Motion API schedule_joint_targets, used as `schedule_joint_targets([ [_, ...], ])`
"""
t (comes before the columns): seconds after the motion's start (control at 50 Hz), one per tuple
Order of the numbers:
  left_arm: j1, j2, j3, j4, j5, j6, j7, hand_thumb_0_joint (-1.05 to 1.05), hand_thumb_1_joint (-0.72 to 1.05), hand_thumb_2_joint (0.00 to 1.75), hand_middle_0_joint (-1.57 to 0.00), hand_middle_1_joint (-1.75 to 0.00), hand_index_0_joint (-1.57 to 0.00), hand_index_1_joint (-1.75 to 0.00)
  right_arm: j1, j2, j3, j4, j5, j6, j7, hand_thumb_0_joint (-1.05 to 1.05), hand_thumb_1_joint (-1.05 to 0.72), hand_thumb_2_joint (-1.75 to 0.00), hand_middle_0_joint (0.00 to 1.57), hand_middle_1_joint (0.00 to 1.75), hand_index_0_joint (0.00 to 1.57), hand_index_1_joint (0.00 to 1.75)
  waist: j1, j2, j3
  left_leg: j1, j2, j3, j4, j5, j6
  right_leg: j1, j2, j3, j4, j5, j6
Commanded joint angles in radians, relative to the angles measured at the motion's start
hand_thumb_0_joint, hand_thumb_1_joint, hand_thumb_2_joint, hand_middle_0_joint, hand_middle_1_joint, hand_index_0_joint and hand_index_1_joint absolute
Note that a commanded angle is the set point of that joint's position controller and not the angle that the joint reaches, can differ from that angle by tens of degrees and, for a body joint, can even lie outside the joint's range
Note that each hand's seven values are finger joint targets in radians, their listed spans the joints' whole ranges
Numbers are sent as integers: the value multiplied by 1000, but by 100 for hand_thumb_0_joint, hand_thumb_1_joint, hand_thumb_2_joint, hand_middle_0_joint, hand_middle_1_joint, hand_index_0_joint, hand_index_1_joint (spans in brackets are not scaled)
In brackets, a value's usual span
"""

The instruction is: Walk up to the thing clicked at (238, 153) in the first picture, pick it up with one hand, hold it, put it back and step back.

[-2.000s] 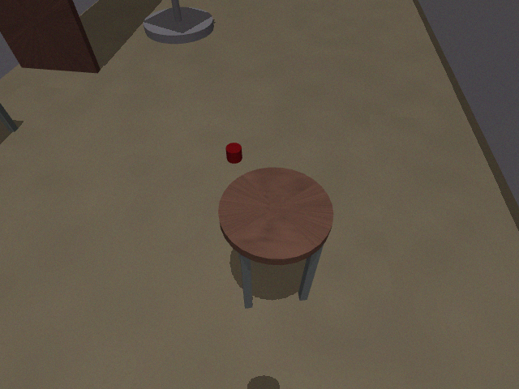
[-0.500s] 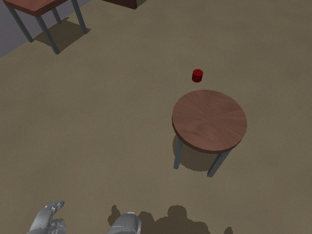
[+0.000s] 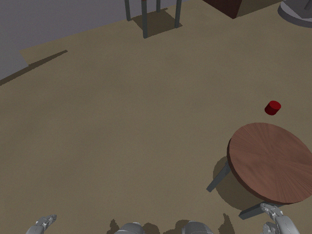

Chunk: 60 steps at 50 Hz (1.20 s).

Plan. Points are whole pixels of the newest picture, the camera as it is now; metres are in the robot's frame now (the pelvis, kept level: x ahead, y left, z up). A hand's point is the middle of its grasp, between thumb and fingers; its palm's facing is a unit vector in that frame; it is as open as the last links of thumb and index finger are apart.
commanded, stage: walk up
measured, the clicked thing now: (272, 108) +1.05 -0.88 -0.72
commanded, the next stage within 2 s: stand in 1.66 s
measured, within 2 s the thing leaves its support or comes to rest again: neither
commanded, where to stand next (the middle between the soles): +0.05 +0.02 m, yaw +38 degrees
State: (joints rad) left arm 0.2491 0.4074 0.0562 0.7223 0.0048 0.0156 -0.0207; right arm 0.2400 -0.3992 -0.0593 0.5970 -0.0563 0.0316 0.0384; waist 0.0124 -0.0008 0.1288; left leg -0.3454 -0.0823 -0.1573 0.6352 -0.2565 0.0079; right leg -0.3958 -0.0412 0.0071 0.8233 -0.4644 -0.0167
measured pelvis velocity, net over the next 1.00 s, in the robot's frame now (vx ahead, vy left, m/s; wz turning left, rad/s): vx -0.01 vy -0.01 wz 0.63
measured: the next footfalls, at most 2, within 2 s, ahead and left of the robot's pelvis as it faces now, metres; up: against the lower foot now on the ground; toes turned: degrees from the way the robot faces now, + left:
right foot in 0.04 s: +0.08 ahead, -0.14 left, +0.00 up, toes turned +2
left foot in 0.40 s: -0.01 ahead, +0.17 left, +0.00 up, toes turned +18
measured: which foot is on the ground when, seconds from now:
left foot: down 0.00-0.06, up 0.08-0.38, down 0.40-0.74, up 0.76-1.00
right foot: up 0.00-0.02, down 0.04-0.40, up 0.42-0.68, down 0.70-1.00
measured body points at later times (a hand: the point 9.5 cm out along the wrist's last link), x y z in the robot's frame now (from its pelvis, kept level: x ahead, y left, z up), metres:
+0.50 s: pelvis -0.02 +0.02 -0.01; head +0.01 +0.05 +0.43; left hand -0.09 +0.37 -0.12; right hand +0.19 -0.25 -0.10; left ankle -0.05 +0.16 -0.72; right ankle +0.04 -0.12 -0.69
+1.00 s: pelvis -0.01 -0.01 -0.01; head +0.03 +0.00 +0.44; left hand -0.15 +0.29 -0.11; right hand +0.27 -0.21 -0.11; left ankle -0.05 +0.11 -0.71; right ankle +0.08 -0.09 -0.72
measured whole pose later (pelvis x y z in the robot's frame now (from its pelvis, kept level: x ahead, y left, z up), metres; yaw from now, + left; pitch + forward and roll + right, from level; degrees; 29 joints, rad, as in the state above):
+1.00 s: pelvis -0.01 -0.01 -0.01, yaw +36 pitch -2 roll +2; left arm 0.28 0.41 0.05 0.80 0.04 -0.01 -0.03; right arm 0.24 -0.42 -0.05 0.82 -0.01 -0.02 0.00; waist 0.05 -0.01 0.11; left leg -0.37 -0.03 0.00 0.74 -0.39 0.02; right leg -0.33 -0.11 -0.12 0.74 -0.37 -0.02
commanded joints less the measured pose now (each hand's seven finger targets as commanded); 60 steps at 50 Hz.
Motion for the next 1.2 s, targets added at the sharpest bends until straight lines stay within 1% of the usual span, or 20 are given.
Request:
schedule_joint_targets([
  [0.0,209,210,80,-43,2,-58,48,0,90,90,-20,-30,-20,-30,-80,-206,-93,-145,10,-3,-9,0,-90,-90,20,30,20,30,79,74,-222,-107,82,-167,61,329,118,290,15,-15,-327,239,-14],
  [0.04,120,378,117,-92,35,-67,64,0,90,90,-20,-30,-20,-30,6,-134,-72,-146,7,7,-15,0,-90,-90,20,30,20,30,27,-252,-163,-326,-54,23,440,-323,-6,266,-498,502,-540,362,-179],
  [0.06,28,392,114,-113,26,-65,64,0,90,90,-20,-30,-20,-30,30,-214,-98,-120,1,23,-18,0,-90,-90,20,30,20,30,-4,-199,-150,-283,22,-26,589,-335,-6,148,-567,594,-559,304,-302],
  [0.14,1,296,101,-91,31,-78,67,0,90,90,-20,-30,-20,-30,67,-225,-119,-56,13,18,25,0,-90,-90,20,30,20,30,-25,-164,-87,-262,83,22,621,-106,-37,138,-314,110,-443,283,-192],
  [0.24,52,326,116,-93,46,-75,37,0,90,90,-20,-30,-20,-30,-39,-189,-99,-35,30,2,33,0,-90,-90,20,30,20,30,57,-244,-96,-183,96,139,260,-208,-39,220,-305,-11,-400,197,-182],
  [0.34,5,296,91,-93,28,-34,5,0,90,90,-20,-30,-20,-30,140,-205,-103,97,49,-34,-1,0,-90,-90,20,30,20,30,-12,-127,-181,185,12,247,-75,-83,-22,40,-274,-141,-128,61,-107],
  [0.36,44,239,72,-86,19,-23,4,0,90,90,-20,-30,-20,-30,170,-251,-116,108,41,-46,-14,0,-90,-90,20,30,20,30,-39,19,-195,285,38,126,-162,-126,21,-67,-220,-164,55,-11,-60],
  [0.4,-37,236,59,-124,10,-18,17,0,90,90,-20,-30,-20,-30,155,-460,-141,63,33,-57,-30,0,-90,-90,20,30,20,30,-72,243,-109,123,434,-657,-353,-263,286,-322,-65,-23,310,-194,11],
  [0.42,-94,284,68,-115,12,-25,25,0,90,90,-20,-30,-20,-30,122,-426,-133,78,44,-62,-39,0,-90,-90,20,30,20,30,-58,138,-34,56,422,-603,-336,-169,302,-287,-101,49,325,-134,7],
  [0.48,84,251,70,-18,-2,-33,23,0,90,90,-20,-30,-20,-30,44,-306,-80,71,47,-76,-65,0,-90,-90,20,30,20,30,20,177,-111,102,272,-259,-114,217,222,-183,-91,21,231,-29,-7],
  [0.66,92,193,70,-6,11,-40,26,0,90,90,-20,-30,-20,-30,21,-282,-62,44,53,-66,-83,0,-90,-90,20,30,20,30,49,165,-206,8,204,-256,91,436,195,96,20,-35,-144,113,-49],
  [0.7,117,316,97,-4,38,-56,32,0,90,90,-20,-30,-20,-30,11,-177,-33,23,71,-57,-85,0,-90,-90,20,30,20,30,71,-130,-175,-255,-6,-32,389,97,56,267,-234,351,-401,170,-143],
  [0.72,6,376,106,-21,28,-51,23,0,90,90,-20,-30,-20,-30,34,-200,-45,37,61,-53,-103,0,-90,-90,20,30,20,30,29,-269,-152,-297,-11,65,527,-393,21,183,-459,611,-511,187,-290],
  [0.74,-28,359,101,-33,26,-52,21,0,90,90,-20,-30,-20,-30,31,-252,-59,67,49,-53,-107,0,-90,-90,20,30,20,30,16,-180,-78,-293,30,10,620,-396,12,114,-491,662,-552,148,-336],
  [0.82,-14,264,83,16,36,-56,24,0,90,90,-20,-30,-20,-30,58,-217,-57,133,50,-65,-66,0,-90,-90,20,30,20,30,13,-139,-18,-224,71,101,414,-216,18,97,-242,188,-416,142,-187],
  [0.96,-5,241,59,8,10,-36,8,0,90,90,-20,-30,-20,-30,68,-163,-47,186,46,-85,-55,0,-90,-90,20,30,20,30,3,-162,-152,103,19,216,-57,-10,18,107,-223,52,-229,378,-159],
  [1.0,20,161,28,12,4,-29,7,0,90,90,-20,-30,-20,-30,77,-203,-53,189,32,-101,-66,0,-90,-90,20,30,20,30,-11,-29,-182,235,128,-16,-175,-47,77,-22,-179,15,-76,258,-77],
  [1.04,-7,204,46,43,-7,-17,20,0,90,90,-20,-30,-20,-30,9,-336,-71,171,36,-102,-68,0,-90,-90,20,30,20,30,-21,141,-126,27,413,-411,-259,-65,284,-25,-55,3,87,-188,-1],
  [1.1,51,181,42,88,-16,-27,21,0,90,90,-20,-30,-20,-30,-70,-257,-33,184,45,-99,-73,0,-90,-90,20,30,20,30,34,109,-123,55,309,-211,-143,203,224,22,-57,13,-21,-56,-11],
  [1.18,1,249,42,117,15,-54,21,0,90,90,-20,-30,-20,-30,-92,-189,-10,211,61,-73,-55,0,-90,-90,20,30,20,30,12,1,-114,-61,114,-5,-31,-4,49,150,-149,160,-378,135,-81],
])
